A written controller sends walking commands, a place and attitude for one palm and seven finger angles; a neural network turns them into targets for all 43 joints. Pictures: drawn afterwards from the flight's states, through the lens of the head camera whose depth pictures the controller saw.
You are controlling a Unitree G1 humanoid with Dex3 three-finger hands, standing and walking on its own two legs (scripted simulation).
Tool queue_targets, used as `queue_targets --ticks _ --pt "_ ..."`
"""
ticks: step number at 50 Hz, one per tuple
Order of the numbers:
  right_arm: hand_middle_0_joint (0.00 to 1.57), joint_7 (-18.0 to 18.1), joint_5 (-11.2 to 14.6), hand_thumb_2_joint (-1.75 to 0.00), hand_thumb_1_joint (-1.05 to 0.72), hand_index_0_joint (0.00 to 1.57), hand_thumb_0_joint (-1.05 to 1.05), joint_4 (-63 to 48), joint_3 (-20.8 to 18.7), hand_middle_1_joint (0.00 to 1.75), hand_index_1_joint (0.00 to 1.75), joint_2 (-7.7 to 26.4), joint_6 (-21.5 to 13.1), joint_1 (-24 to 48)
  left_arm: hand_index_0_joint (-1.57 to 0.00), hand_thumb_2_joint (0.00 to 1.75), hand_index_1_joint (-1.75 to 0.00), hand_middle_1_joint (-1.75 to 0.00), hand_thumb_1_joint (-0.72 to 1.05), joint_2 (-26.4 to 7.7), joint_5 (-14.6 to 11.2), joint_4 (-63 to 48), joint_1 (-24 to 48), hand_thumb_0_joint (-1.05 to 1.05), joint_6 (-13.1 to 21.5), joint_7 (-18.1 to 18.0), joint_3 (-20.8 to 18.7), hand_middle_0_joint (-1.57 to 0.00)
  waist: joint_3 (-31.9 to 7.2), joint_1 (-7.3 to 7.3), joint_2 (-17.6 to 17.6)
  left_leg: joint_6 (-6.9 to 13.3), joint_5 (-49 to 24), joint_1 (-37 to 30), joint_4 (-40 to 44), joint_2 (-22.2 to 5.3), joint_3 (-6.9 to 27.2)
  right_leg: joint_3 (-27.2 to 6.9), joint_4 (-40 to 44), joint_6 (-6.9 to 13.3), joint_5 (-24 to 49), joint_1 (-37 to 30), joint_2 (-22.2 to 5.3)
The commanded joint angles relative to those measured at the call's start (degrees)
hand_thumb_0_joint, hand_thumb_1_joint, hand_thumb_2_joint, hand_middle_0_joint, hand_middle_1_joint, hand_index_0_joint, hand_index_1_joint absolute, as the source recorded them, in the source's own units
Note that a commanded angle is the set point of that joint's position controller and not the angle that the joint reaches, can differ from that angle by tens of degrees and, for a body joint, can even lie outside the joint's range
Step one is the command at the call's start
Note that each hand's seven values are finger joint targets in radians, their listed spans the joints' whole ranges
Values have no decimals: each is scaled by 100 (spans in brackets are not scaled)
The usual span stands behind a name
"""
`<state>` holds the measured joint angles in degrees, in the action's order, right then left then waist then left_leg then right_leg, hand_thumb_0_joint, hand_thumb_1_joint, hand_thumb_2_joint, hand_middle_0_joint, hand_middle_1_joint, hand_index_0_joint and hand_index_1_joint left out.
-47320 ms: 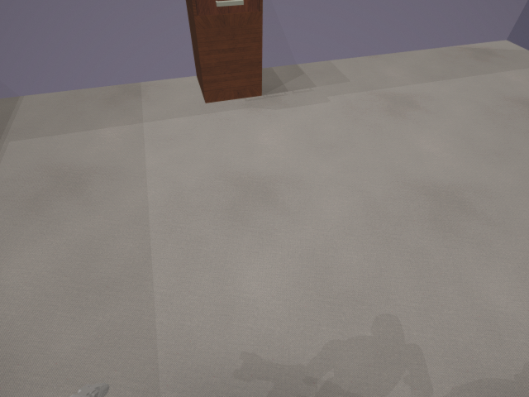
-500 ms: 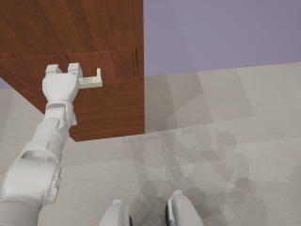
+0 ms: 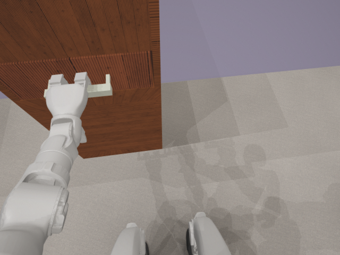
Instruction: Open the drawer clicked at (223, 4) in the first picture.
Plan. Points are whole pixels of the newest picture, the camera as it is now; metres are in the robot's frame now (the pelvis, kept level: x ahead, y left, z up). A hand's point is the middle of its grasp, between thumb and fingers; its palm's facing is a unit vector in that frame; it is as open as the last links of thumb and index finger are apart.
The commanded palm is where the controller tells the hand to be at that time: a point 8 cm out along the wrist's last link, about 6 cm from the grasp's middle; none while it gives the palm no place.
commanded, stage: lower the fingers behind the handle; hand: left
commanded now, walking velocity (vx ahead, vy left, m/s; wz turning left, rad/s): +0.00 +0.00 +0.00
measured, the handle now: (79, 86) +0.54 +0.21 -0.01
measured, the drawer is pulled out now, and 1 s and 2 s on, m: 0.00 0.00 0.11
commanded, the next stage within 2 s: close the thumb around the handle in 0.14 s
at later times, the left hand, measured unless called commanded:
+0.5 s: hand (77, 109) +0.48 +0.21 -0.03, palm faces -0.04 +0.00 -1.00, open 12.1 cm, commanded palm +0.46 +0.21 +0.02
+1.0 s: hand (77, 110) +0.48 +0.22 -0.03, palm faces -0.04 -0.01 -1.00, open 6.5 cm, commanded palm +0.46 +0.21 +0.02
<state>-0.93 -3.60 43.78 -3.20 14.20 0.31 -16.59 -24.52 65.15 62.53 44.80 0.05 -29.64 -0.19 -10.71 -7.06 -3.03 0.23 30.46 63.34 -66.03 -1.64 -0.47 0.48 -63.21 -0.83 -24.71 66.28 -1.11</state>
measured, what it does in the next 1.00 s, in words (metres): stands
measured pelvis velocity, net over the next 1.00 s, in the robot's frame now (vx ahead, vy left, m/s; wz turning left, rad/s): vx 0.01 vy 0.00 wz -0.01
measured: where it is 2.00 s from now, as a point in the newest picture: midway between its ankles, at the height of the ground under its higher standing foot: outside the picture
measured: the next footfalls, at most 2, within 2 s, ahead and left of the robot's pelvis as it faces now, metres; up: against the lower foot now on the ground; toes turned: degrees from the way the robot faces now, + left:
none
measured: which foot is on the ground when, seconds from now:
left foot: down 0.00-1.00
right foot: down 0.00-1.00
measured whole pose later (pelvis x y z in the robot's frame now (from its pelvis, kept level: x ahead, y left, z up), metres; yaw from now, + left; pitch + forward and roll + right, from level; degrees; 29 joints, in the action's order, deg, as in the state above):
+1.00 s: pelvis +0.01 +0.00 +0.00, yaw +0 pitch +28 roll -1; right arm -0.7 -3.5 43.8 -3.5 14.4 0.9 -16.7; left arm -24.3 65.0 60.6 42.1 1.2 -29.4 -0.7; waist -10.8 -6.6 -2.9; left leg 0.2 31.0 61.5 -64.9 -1.8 -0.9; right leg 0.0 -62.3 -0.9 -25.2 64.7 -0.8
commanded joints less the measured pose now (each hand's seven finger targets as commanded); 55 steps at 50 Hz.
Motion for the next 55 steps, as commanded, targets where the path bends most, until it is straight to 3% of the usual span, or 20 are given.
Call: queue_targets --ticks 1,3,6,12,16,19,22,25,29,31,34,35,37,39,43,45,49,50,51,55 --pt "20 63 10 -90 -90 20 0 -241 -325 30 30 941 -50 -919 -30 30 -120 -120 -50 -1179 -38 -908 1765 0 -64 -123 -225 -30 -2893 -29 -161 130 -2538 -1753 711 215 32 155 619 246 2063 -2032 273" --pt "20 72 21 -90 -90 20 0 -241 -317 30 30 933 -47 -897 -30 30 -120 -120 -50 -1082 -41 -836 1767 0 -79 -105 -139 -30 -2687 -87 -59 138 -2437 -1707 737 206 27 164 673 236 1987 -1984 278" --pt "20 94 27 -90 -90 20 0 -251 -291 30 30 943 -35 -870 -30 30 -120 -120 -50 -1278 -60 -785 1620 0 -41 -66 -284 -30 -2671 -15 60 163 -2367 -1553 732 234 -6 115 670 234 2044 -2141 270" --pt "20 101 11 -90 -90 20 0 -266 -311 30 30 914 -47 -878 -30 30 -120 -120 -50 -1161 -36 -838 1581 0 84 -56 -221 -30 -2643 -18 22 160 -2462 -1555 691 235 -17 107 639 237 2170 -2130 271" --pt "20 77 12 -90 -90 20 0 -278 -341 30 30 888 -52 -855 -32 40 -122 -122 -28 -950 -38 -900 1465 0 104 -94 -120 -32 -2707 14 -124 138 -2595 -1682 675 234 -31 126 623 250 2215 -2071 276" --pt "20 87 6 -90 -90 20 0 -244 -334 30 30 914 -45 -868 -33 47 -124 -124 -11 -1066 -42 -839 1599 0 77 -122 -198 -33 -2660 -42 71 152 -2497 -1540 661 243 -9 115 621 242 2189 -2107 275" --pt "20 78 3 -90 -90 20 0 -247 -354 30 30 915 -34 -887 -34 54 -126 -126 6 -1039 0 -911 1563 0 43 -142 -176 -34 -2822 -10 -99 130 -2671 -1720 666 231 -16 131 610 247 2274 -2093 269" --pt "20 85 13 -90 -90 20 0 -222 -345 30 30 918 -30 -898 -35 61 -128 -128 23 -1059 -6 -838 1667 0 -3 -134 -159 -35 -2725 -71 32 147 -2579 -1638 666 222 -7 130 625 230 2220 -2077 270" --pt "20 57 10 -90 -90 20 0 -245 -345 30 30 918 -3 -892 -37 71 -130 -130 45 -1099 -39 -927 1579 0 -35 -81 -218 -37 -2883 28 -174 122 -2765 -1802 690 235 5 132 598 262 2338 -2156 288" --pt "20 71 21 -90 -90 20 0 -244 -348 30 30 911 -9 -897 -38 76 -131 -131 56 -987 -50 -901 1626 0 -24 -66 -120 -38 -2720 -60 -77 134 -2599 -1756 702 212 -9 139 660 239 2202 -2067 284" --pt "20 78 12 -90 -90 20 0 -268 -331 30 30 922 -15 -877 -39 83 -133 -133 73 -1091 -67 -956 1615 0 22 -38 -189 -39 -2817 -1 -74 133 -2559 -1720 721 232 8 124 628 255 2197 -2159 283" --pt "20 83 20 -90 -90 20 0 -276 -327 30 30 890 -29 -853 -39 85 -134 -134 79 -891 -44 -825 1479 0 17 -26 -33 -39 -2630 -13 -109 132 -2495 -1676 740 230 -12 141 654 253 2122 -2072 281" --pt "20 85 7 -90 -90 20 0 -258 -333 30 30 919 -43 -873 -40 90 -135 -135 90 -1048 -62 -909 1491 0 64 -30 -171 -40 -2687 5 -35 141 -2538 -1667 722 214 -17 137 638 242 2184 -2129 277" --pt "20 77 2 -90 -90 20 0 -258 -332 30 30 936 -22 -890 -40 90 -135 -135 90 -1226 -89 -975 1432 0 94 -31 -340 -40 -2878 57 9 144 -2664 -1706 704 229 -14 106 607 248 2337 -2272 283" --pt "20 68 13 -90 -90 20 0 -279 -342 30 30 908 -27 -887 -40 90 -135 -135 90 -1022 -101 -1018 1296 0 144 -48 -219 -40 -2745 51 -11 135 -2658 -1706 731 207 -26 131 632 244 2314 -2221 286" --pt "20 66 3 -90 -90 20 0 -265 -341 30 30 928 -27 -863 -40 90 -135 -135 90 -1202 -59 -1103 1300 0 181 -94 -340 -40 -2805 106 -104 130 -2716 -1715 714 211 -19 118 593 251 2334 -2218 280" --pt "20 62 6 -90 -90 20 0 -209 -339 30 30 958 -14 -861 -40 90 -135 -135 90 -1204 -1 -956 1539 0 95 -166 -308 -40 -2590 5 -21 122 -2554 -1639 719 202 35 151 597 262 2080 -1975 291" --pt "20 68 -2 -90 -90 20 0 -211 -348 30 30 931 -31 -874 -40 90 -135 -135 90 -1077 41 -998 1614 0 96 -206 -187 -40 -2644 -26 -129 126 -2603 -1706 711 195 10 162 607 251 2111 -1952 281" --pt "20 52 -1 -90 -90 20 0 -194 -364 30 30 950 -21 -910 -40 90 -135 -135 90 -1219 36 -1041 1579 0 68 -227 -334 -40 -2794 31 -196 108 -2739 -1814 696 192 24 158 568 262 2188 -1975 286" --pt "20 4 -15 -90 -90 20 0 -265 -406 30 30 889 33 -888 -40 90 -135 -135 90 -757 -24 -1187 1004 0 -24 -240 -156 -40 -3123 169 -337 45 -3527 -2375 705 140 64 228 573 265 2441 -2040 304"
